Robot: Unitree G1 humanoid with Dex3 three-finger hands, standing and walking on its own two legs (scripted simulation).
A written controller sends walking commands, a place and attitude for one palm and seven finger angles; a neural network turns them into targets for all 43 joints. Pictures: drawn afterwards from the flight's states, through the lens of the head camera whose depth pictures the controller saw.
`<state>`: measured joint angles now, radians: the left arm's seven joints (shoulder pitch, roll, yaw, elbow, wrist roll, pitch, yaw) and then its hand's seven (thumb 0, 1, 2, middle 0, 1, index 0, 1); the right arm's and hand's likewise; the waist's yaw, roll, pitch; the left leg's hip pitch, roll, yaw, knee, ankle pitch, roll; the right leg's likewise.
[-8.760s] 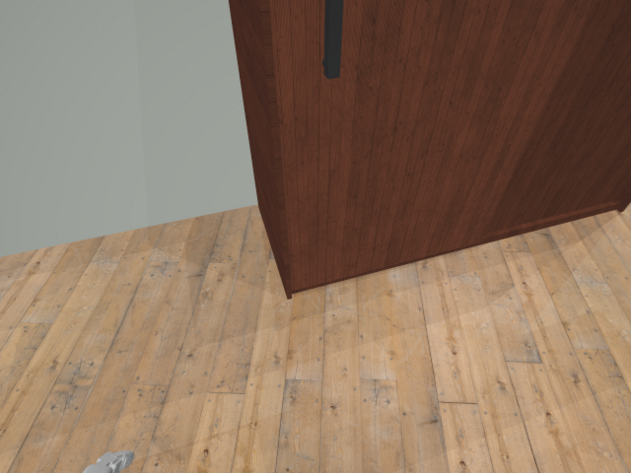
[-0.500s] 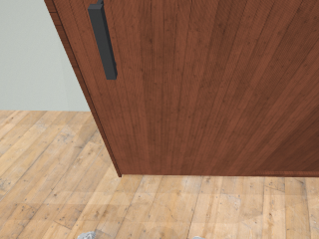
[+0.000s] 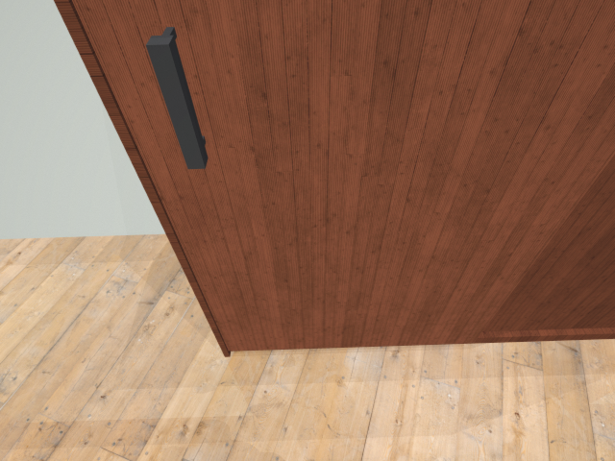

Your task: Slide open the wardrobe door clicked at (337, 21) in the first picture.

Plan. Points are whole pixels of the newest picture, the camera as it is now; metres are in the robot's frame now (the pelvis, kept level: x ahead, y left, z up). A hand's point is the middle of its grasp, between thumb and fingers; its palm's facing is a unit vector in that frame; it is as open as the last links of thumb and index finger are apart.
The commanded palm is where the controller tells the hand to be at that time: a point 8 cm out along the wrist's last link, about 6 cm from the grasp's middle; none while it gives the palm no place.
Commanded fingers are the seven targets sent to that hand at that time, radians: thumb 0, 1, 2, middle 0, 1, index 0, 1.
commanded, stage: come to a stop and stand still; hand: left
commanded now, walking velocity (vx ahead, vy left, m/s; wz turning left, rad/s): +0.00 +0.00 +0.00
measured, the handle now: (184, 102) +0.54 +0.19 +0.20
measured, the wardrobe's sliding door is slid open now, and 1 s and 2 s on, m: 0.00 0.00 0.00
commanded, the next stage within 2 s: look again from close up in 0.88 s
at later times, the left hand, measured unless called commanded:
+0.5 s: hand out of the picture -0.03 +0.15 -0.17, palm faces +0.04 -0.98 -0.18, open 7.3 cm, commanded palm none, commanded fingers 0.00 0.90 0.90 -0.20 -0.30 -0.20 -0.30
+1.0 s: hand out of the picture -0.01 +0.18 -0.18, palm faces +0.00 -0.98 -0.20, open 7.4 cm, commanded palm none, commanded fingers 0.00 0.90 0.90 -0.20 -0.30 -0.20 -0.30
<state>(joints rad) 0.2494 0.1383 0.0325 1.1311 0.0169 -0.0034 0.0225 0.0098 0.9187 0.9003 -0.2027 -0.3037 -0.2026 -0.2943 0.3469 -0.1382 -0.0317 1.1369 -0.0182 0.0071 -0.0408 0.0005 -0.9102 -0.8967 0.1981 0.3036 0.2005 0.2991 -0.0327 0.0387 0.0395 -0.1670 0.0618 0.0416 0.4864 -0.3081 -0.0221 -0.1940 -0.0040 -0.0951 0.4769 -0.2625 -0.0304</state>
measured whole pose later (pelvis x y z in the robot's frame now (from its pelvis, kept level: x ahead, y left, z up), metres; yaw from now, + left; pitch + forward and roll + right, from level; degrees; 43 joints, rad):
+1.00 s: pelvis -0.01 +0.01 -0.01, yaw -1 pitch +0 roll +1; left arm 0.32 0.15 0.01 1.07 0.02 -0.01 0.02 0.00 0.91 0.90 -0.20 -0.30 -0.20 -0.29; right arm 0.34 -0.14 0.00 1.07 -0.03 0.00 -0.03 0.00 -0.91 -0.90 0.20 0.30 0.20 0.30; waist -0.01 0.01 0.03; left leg -0.21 0.02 0.07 0.54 -0.33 0.00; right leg -0.27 -0.02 -0.05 0.57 -0.30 -0.02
